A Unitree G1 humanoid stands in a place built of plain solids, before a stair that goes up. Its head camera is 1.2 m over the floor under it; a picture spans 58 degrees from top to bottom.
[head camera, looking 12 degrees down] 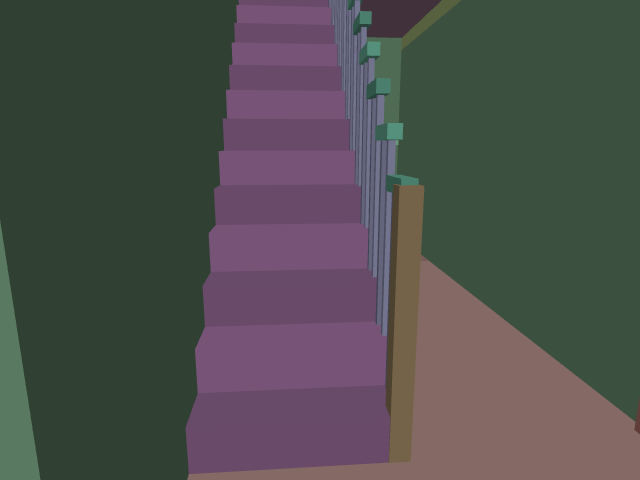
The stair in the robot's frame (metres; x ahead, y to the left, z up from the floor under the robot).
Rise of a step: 0.20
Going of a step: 0.23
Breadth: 0.84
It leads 5 degrees to the left of straight ahead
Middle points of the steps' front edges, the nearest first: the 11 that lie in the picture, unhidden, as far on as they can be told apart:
1.44 0.08 0.20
1.67 0.09 0.40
1.90 0.11 0.59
2.13 0.13 0.79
2.36 0.15 0.99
2.59 0.17 1.18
2.82 0.19 1.38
3.05 0.21 1.58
3.27 0.22 1.78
3.50 0.24 1.97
3.73 0.26 2.17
